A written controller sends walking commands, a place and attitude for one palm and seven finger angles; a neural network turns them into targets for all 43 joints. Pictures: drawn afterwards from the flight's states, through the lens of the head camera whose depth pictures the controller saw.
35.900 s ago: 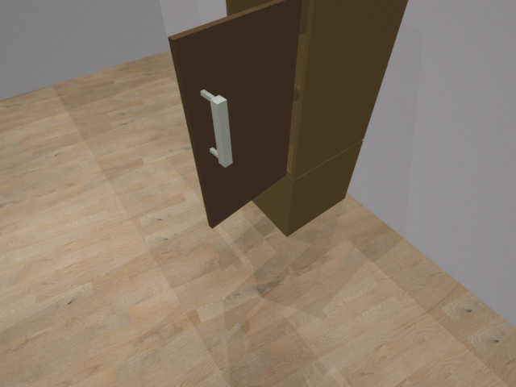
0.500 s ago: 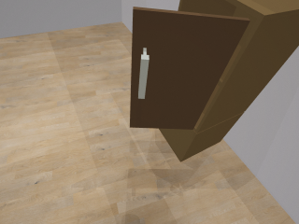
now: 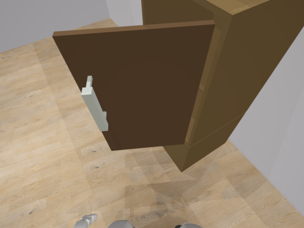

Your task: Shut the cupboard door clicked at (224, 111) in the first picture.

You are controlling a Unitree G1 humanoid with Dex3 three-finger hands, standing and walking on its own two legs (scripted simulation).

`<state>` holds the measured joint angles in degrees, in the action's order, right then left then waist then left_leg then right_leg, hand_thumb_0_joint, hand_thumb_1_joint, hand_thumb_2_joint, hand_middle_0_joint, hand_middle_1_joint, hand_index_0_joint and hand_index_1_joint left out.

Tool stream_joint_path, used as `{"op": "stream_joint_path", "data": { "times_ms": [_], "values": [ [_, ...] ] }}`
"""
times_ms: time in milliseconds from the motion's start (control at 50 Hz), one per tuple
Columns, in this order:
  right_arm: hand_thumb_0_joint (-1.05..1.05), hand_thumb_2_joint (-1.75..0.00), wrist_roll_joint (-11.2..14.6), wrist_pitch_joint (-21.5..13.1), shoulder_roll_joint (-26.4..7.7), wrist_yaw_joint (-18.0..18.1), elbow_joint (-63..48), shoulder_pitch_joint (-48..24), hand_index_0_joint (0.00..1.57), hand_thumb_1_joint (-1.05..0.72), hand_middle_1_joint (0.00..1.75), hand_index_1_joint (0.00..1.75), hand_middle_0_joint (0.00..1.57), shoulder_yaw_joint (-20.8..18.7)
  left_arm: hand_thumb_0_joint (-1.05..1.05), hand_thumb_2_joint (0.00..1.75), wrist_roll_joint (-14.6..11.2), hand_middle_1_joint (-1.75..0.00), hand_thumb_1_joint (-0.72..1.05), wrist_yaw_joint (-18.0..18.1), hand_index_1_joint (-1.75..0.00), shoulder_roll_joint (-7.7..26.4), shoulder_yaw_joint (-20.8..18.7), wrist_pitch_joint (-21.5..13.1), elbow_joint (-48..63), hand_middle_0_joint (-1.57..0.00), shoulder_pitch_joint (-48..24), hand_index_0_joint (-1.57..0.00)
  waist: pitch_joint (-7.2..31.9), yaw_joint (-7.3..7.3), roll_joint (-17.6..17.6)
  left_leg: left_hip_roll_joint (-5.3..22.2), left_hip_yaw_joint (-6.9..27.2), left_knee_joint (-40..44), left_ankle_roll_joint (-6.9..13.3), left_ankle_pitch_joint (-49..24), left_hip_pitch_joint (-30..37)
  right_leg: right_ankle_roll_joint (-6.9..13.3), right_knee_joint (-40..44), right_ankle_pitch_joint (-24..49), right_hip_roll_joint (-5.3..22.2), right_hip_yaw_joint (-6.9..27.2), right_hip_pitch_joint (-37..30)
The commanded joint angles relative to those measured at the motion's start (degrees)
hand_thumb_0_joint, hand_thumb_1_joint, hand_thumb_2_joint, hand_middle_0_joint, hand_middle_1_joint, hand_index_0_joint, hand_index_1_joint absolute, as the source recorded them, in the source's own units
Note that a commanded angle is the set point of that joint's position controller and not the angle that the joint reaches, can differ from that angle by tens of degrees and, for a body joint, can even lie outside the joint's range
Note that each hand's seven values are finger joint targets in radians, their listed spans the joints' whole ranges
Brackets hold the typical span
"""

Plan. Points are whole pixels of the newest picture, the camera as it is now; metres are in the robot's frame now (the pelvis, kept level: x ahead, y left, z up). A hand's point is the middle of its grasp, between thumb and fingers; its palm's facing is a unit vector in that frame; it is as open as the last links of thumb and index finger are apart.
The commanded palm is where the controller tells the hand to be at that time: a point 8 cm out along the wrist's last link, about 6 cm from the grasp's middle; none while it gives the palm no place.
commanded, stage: come to a stop and stand still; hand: left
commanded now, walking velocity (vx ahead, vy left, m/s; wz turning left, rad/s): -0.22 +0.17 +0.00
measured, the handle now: (97, 105) +0.43 +0.17 +0.05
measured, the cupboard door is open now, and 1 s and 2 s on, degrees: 63 63 63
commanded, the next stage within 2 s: look again from close up in 1.14 s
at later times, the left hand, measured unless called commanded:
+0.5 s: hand out of the picture -0.01 +0.26 -0.18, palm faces +0.10 -0.97 -0.22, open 7.4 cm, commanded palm none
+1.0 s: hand out of the picture -0.05 +0.20 -0.17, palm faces +0.02 -0.99 -0.14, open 7.4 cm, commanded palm none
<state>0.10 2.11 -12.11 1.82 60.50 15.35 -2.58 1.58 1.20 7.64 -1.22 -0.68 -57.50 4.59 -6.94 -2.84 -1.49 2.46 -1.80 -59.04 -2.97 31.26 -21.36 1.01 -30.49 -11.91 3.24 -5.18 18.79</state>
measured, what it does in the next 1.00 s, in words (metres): steps on the spot: left foot, then right foot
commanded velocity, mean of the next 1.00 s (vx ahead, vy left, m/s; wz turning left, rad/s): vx -0.02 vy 0.01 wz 0.00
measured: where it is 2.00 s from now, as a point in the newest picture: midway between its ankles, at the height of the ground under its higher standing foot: outside the picture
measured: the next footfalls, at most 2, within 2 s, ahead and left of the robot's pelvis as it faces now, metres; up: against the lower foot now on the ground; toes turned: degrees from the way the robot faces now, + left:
left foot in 0.28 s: +0.03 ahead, +0.14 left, +0.00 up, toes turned +4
right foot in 0.60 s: -0.03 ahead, -0.08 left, +0.00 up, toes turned +1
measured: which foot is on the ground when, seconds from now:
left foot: up 0.00-0.26, down 0.28-1.00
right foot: down 0.00-0.30, up 0.32-0.58, down 0.60-1.00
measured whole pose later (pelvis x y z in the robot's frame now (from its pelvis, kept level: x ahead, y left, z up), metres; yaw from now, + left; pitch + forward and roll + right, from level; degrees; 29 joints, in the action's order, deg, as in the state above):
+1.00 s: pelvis -0.04 +0.04 +0.01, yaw +0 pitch -1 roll +0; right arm -0.6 0.5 -7.9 1.9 67.4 20.5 0.0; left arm 0.8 1.7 7.9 -0.2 0.5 -65.6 16.0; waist -2.1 -1.2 2.2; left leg -0.2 -4.1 -21.4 1.4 8.8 -11.5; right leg -0.1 -22.2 -14.8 0.2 0.6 6.2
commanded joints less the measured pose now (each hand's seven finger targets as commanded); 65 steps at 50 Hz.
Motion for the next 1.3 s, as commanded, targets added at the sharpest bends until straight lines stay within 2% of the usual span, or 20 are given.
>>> {"op": "stream_joint_path", "data": {
  "times_ms": [0,60,160,220,240,260,280,320,360,480,540,580,600,640,820,1200,1220,1240,1260,1280],
  "values": [
    [0.00,-0.90,-0.64,1.25,-2.57,-0.78,-3.37,3.36,0.20,-0.90,0.30,0.30,0.20,-1.18,0.00,0.90,-0.09,-0.30,0.90,1.52,-0.30,12.67,-3.62,0.09,2.26,-0.20,5.80,-0.20,11.47,2.76,8.64,-0.94,2.75,-5.17,-0.32,-4.74,-4.54,9.88,9.01,43.57,17.34,11.00,-9.91],
    [0.00,-0.90,-0.94,1.72,-3.52,-1.28,-5.55,0.44,0.20,-0.90,0.30,0.30,0.20,-1.72,0.00,0.90,0.09,-0.30,0.90,1.67,-0.30,12.41,-3.78,0.22,3.55,-0.20,4.91,-0.20,10.90,2.62,10.17,-1.02,3.79,-4.37,-0.41,-6.49,-5.54,10.48,10.29,35.96,17.57,10.49,-8.37],
    [0.00,-0.90,-0.62,0.59,-3.41,-1.61,-8.05,-2.83,0.20,-0.90,0.30,0.30,0.20,-1.39,0.00,0.90,0.72,-0.30,0.90,1.19,-0.30,14.12,-4.16,0.59,4.49,-0.20,5.56,-0.20,11.69,3.23,12.56,-1.24,1.90,11.50,0.26,-5.77,-0.49,10.43,8.81,29.64,16.62,11.03,-8.64],
    [0.00,-0.90,-0.70,-0.30,-4.03,-1.60,-6.89,1.28,0.20,-0.90,0.30,0.30,0.20,-1.16,0.00,0.90,0.11,-0.30,0.90,0.86,-0.30,14.52,-3.97,1.23,4.01,-0.20,5.53,-0.20,12.00,0.97,10.94,-1.91,-0.65,31.94,0.82,-19.84,11.99,5.35,4.01,17.35,12.63,9.21,-3.78],
    [0.00,-0.90,-0.88,-0.92,-7.04,-1.60,-6.95,1.79,0.20,-0.90,0.30,0.30,0.20,-1.35,0.00,0.90,-0.32,-0.30,0.90,0.73,-0.30,12.58,-3.41,1.66,4.26,-0.20,6.73,-0.20,13.00,1.29,3.29,2.85,3.67,36.34,2.33,-26.39,16.96,2.22,-0.49,8.02,8.44,6.56,-0.01],
    [0.00,-0.90,-1.42,-1.24,-11.13,-1.47,-8.35,-0.61,0.20,-0.90,0.30,0.30,0.20,-1.77,0.00,0.90,-0.64,-0.30,0.90,0.56,-0.30,9.18,-2.64,2.19,4.87,-0.20,8.53,-0.20,11.24,2.53,-10.24,13.79,14.97,39.94,6.96,-37.38,13.48,-1.64,-5.50,-8.59,1.48,1.51,2.60],
    [0.00,-0.90,-1.72,-0.75,-12.70,-1.15,-9.92,-3.24,0.20,-0.90,0.30,0.30,0.20,-1.78,0.00,0.90,-0.36,-0.30,0.90,0.65,-0.30,8.86,-2.29,2.74,5.51,-0.20,7.80,-0.20,7.95,2.40,-10.22,18.30,17.00,41.99,11.68,-39.86,5.29,-2.23,-13.22,-19.67,-0.41,2.27,0.65],
    [0.00,-0.90,-1.86,-1.28,-11.15,0.26,-9.75,-6.36,0.20,-0.90,0.30,0.30,0.20,-1.10,0.00,0.90,-0.39,-0.30,0.90,0.74,-0.30,9.60,-2.49,3.90,4.03,-0.20,7.59,-0.20,7.17,3.22,-11.64,14.98,14.36,42.16,12.12,-43.64,6.23,-2.31,-23.53,-18.26,-1.58,8.17,3.20],
    [0.00,-0.90,-1.48,-1.52,-8.43,0.56,-9.61,-7.64,0.20,-0.90,0.30,0.30,0.20,-0.05,0.00,0.90,-0.52,-0.30,0.90,0.39,-0.30,10.05,-2.65,3.61,2.29,-0.20,9.42,-0.20,7.17,4.38,-9.01,11.88,9.58,40.62,12.03,-43.86,7.99,-2.27,-25.77,-14.92,-1.96,8.60,3.03],
    [0.00,-0.90,-0.84,-2.01,-7.31,0.54,-5.54,-3.42,0.20,-0.90,0.30,0.30,0.20,-0.16,0.00,0.90,-0.59,-0.30,0.90,0.17,-0.30,8.16,-1.03,2.64,0.38,-0.20,10.02,-0.20,9.00,2.84,-5.49,11.59,10.32,41.29,12.71,-39.95,15.14,-2.38,-7.85,-13.35,-1.51,5.55,-2.19],
    [0.00,-0.90,-0.07,-2.34,-6.08,0.47,-3.63,-2.51,0.20,-0.90,0.30,0.30,0.20,0.03,0.00,0.90,-0.74,-0.30,0.90,0.56,-0.30,7.55,-0.53,1.76,-2.65,-0.20,14.79,-0.20,10.30,4.17,-2.45,8.20,9.24,38.61,9.12,-34.42,12.50,-1.62,8.91,0.06,-1.12,6.80,-11.86],
    [0.00,-0.90,0.41,-2.43,-3.20,-0.15,-2.76,-1.52,0.20,-0.90,0.30,0.30,0.20,0.34,0.00,0.90,-0.57,-0.30,0.90,0.90,-0.30,9.12,-0.26,0.79,-3.57,-0.20,13.83,-0.20,6.26,2.52,1.51,3.65,6.78,39.41,5.01,-23.41,9.07,0.88,13.10,3.80,4.23,12.31,-11.29],
    [0.00,-0.90,0.25,-2.42,-3.04,-0.42,-2.21,-1.11,0.20,-0.90,0.30,0.30,0.20,0.50,0.00,0.90,-0.63,-0.30,0.90,0.77,-0.30,9.50,0.02,0.74,-3.69,-0.20,13.48,-0.20,5.44,2.01,-0.50,2.39,6.23,40.68,4.10,-21.95,11.27,1.44,12.58,1.96,4.88,12.43,-8.03],
    [0.00,-0.90,-0.30,-2.47,-3.47,-0.30,-0.52,-0.03,0.20,-0.90,0.30,0.30,0.20,0.53,0.00,0.90,-0.76,-0.30,0.90,0.74,-0.30,7.65,0.32,-0.01,-4.82,-0.20,13.01,-0.20,6.17,1.75,9.08,2.50,4.54,39.40,4.03,-25.10,14.90,1.05,12.52,3.76,3.34,12.10,-6.38],
    [0.00,-0.90,-0.66,-2.15,-2.16,-0.21,3.43,4.04,0.20,-0.90,0.30,0.30,0.20,1.41,0.00,0.90,-0.94,-0.30,0.90,0.75,-0.30,6.26,0.42,0.66,-6.17,-0.20,14.45,-0.20,0.19,2.22,2.93,1.84,4.51,42.89,3.79,-15.74,10.69,0.83,15.33,-8.14,2.34,11.97,-4.31],
    [0.00,-0.90,-0.46,-2.72,-0.07,0.52,4.73,7.45,0.20,-0.90,0.30,0.30,0.20,1.38,0.00,0.90,-1.04,-0.30,0.90,1.22,-0.30,3.45,0.67,0.23,-7.50,-0.20,17.32,-0.20,1.02,2.22,2.25,2.94,4.78,41.54,4.19,-21.00,11.44,0.91,13.74,-1.05,1.74,10.82,-5.98],
    [0.00,-0.90,-0.45,-4.29,-1.96,-0.46,0.43,1.10,0.20,-0.90,0.30,0.30,0.20,2.02,0.00,0.90,0.24,-0.30,0.90,3.18,-0.30,5.27,1.43,-2.06,-7.23,-0.20,19.28,-0.20,1.99,4.11,-3.71,3.60,3.13,29.23,3.20,-33.00,9.13,0.94,11.87,13.92,3.84,11.34,-5.26],
    [0.00,-0.90,-0.78,-3.74,0.18,-0.83,-0.83,4.06,0.20,-0.90,0.30,0.30,0.20,1.81,0.00,0.90,-0.66,-0.30,0.90,2.74,-0.30,7.68,0.74,-2.11,-4.43,-0.20,17.00,-0.20,4.65,1.10,-4.00,2.14,3.86,31.47,3.53,-19.00,9.09,2.31,11.49,-1.97,4.35,12.01,-4.41],
    [0.00,-0.90,-1.13,-3.47,-0.74,-0.85,-0.91,5.47,0.20,-0.90,0.30,0.30,0.20,1.57,0.00,0.90,-0.58,-0.30,0.90,2.33,-0.30,6.75,0.95,-1.92,-3.65,-0.20,15.55,-0.20,4.07,0.60,-4.40,2.08,4.37,31.93,4.02,-15.49,7.17,2.70,9.35,-8.63,2.37,11.31,-2.81],
    [0.00,-0.90,-1.43,-4.04,-0.12,-0.87,-1.42,5.94,0.20,-0.90,0.30,0.30,0.20,1.69,0.00,0.90,-0.48,-0.30,0.90,2.12,-0.30,6.01,0.85,-2.29,-3.30,-0.20,16.57,-0.20,6.49,1.41,-6.05,2.44,5.28,31.85,4.43,-22.19,7.72,2.97,7.83,-1.91,2.23,10.15,-4.40]
  ]
}}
